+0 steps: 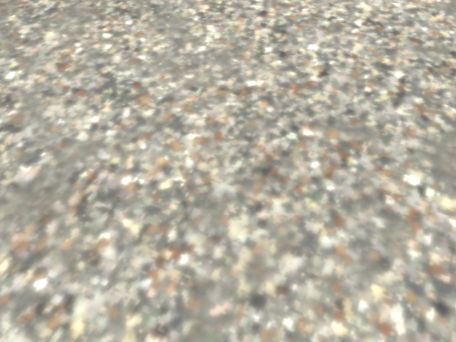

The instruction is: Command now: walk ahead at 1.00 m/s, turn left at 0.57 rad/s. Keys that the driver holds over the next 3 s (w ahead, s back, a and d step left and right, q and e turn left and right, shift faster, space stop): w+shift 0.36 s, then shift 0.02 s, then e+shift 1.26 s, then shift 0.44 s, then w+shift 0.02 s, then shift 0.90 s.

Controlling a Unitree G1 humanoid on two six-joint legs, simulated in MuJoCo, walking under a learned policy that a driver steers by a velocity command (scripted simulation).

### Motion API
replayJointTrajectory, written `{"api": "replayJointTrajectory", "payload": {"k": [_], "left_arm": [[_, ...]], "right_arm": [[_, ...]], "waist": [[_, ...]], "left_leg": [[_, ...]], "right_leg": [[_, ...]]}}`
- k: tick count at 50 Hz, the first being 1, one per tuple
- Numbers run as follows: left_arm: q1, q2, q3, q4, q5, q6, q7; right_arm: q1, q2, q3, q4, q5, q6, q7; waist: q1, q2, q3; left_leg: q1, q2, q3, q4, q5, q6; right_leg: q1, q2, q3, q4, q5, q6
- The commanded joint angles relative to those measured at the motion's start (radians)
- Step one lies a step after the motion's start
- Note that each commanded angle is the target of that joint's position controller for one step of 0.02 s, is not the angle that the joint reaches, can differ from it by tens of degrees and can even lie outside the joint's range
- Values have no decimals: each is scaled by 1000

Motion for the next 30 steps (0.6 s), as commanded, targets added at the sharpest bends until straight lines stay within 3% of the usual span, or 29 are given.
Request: {"api": "replayJointTrajectory", "payload": {"k": [1,3,5,8,10,12,13,14,15,16,17,18,19,20,21,22,24,25,26,27,28,29,30], "left_arm": [[170,65,23,54,-9,-26,-12],[172,78,24,85,-27,-48,-24],[143,102,28,95,-28,-59,-26],[162,128,30,119,-43,-64,-30],[207,168,35,147,-46,-61,-30],[234,231,45,165,-43,-49,-19],[219,259,51,167,-38,-36,-9],[185,260,50,157,-41,-20,-2],[215,166,30,132,-26,-15,-5],[317,40,5,71,-55,-23,-27],[220,135,18,46,-54,-31,-20],[127,134,18,34,-57,-35,-16],[116,101,5,42,-50,-35,-16],[127,82,0,58,-42,-20,-18],[188,61,-3,86,-36,0,-23],[207,47,-2,98,-32,16,-27],[147,34,1,87,-28,30,-38],[56,37,10,56,-120,-3,-22],[20,36,4,35,-124,-22,-24],[-30,25,-1,18,-104,-37,-32],[-99,6,-7,-3,-85,-49,-45],[-136,-12,-9,-21,-75,-56,-59],[-118,-8,-5,-30,-73,-57,-76]], "right_arm": [[-88,34,28,-128,-15,4,32],[-151,47,40,-169,-17,14,41],[-233,25,46,-213,-16,15,50],[-331,37,64,-238,-10,6,78],[-340,32,62,-229,-10,4,73],[-250,-2,48,-196,-22,1,50],[-81,-34,31,-146,-22,0,35],[140,-70,8,-72,-19,1,18],[245,-156,-20,-32,-29,2,-5],[185,-245,-38,-56,-30,5,-17],[158,-218,-47,-63,-12,5,-20],[111,-155,-36,-37,-7,-5,-26],[81,-99,-24,-18,-3,-20,-25],[36,-50,-9,-13,-8,-37,-25],[22,-12,6,-8,-6,-49,-24],[34,11,14,5,1,-61,-17],[35,16,16,32,17,-78,-13],[-67,58,18,0,35,-87,-18],[-119,34,18,-16,39,-86,-30],[-131,19,17,-17,38,-83,-45],[-79,9,18,-5,36,-78,-63],[-11,-8,18,14,34,-72,-80],[26,-34,14,22,31,-66,-94]], "waist": [[40,-127,-10],[11,-122,42],[-13,-127,82],[0,-86,107],[-2,-84,102],[-62,-145,2],[-150,-178,-100],[-261,-164,-202],[-243,-40,-297],[-83,257,-426],[-130,139,-418],[-99,41,-213],[-48,-28,-83],[3,-61,-40],[45,-70,-29],[61,-40,-26],[68,3,14],[57,4,-3],[69,2,2],[55,-9,16],[13,-23,11],[-13,-23,-15],[-11,-4,-51]], "left_leg": [[-368,109,-74,5,5,-15],[-421,114,-84,-79,38,-25],[-416,120,-58,-240,139,-38],[-175,99,102,-537,312,-19],[-109,73,150,-611,315,10],[9,2,189,-634,200,37],[180,-26,174,-641,138,54],[417,-22,148,-721,143,68],[653,151,-72,-702,-113,62],[820,421,-641,-898,-360,119],[803,406,-757,-1023,-325,148],[658,375,-569,-1016,-147,152],[470,343,-439,-1016,141,143],[341,315,-321,-1006,414,121],[243,312,-223,-1013,652,102],[203,312,-157,-1015,813,89],[180,264,-18,-1059,968,50],[217,253,6,-1073,893,27],[196,225,73,-1093,864,2],[148,176,145,-1096,829,-31],[150,144,183,-1072,816,-53],[172,139,198,-1033,839,-70],[192,142,206,-981,889,-91]], "right_leg": [[264,-248,378,-360,-129,-174],[224,-249,282,-430,-27,-178],[178,-224,140,-504,89,-174],[87,-173,-35,-633,250,-156],[193,-188,-83,-604,539,-158],[341,-207,-112,-387,1050,-148],[349,-216,-116,-167,1180,-138],[271,-181,-125,126,1129,-124],[48,-114,-90,515,554,-121],[-272,54,24,863,-214,-91],[-398,46,142,932,-150,-119],[-460,-5,117,883,-59,-121],[-406,-41,102,797,-30,-110],[-326,-60,117,739,-42,-97],[-232,-60,123,701,-54,-84],[-188,-60,125,644,-75,-74],[-203,-37,84,527,-15,-67],[-267,-45,126,497,55,-65],[-266,-33,96,386,147,-62],[-211,-15,36,231,262,-56],[-172,19,-24,100,408,-46],[-124,60,-64,19,526,-37],[-57,98,-89,-15,589,-35]]}}
Next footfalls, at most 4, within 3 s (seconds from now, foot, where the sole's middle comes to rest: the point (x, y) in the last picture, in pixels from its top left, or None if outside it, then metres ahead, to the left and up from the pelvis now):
0.30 left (202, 340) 0.48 0.11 -0.76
0.70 right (231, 222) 0.86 0.02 -0.76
1.12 left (183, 194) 0.98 0.19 -0.76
1.60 right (228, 251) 0.75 0.03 -0.76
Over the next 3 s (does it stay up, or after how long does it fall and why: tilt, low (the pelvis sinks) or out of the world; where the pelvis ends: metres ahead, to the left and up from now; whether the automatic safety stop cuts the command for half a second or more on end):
stays up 0.87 0.10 0.01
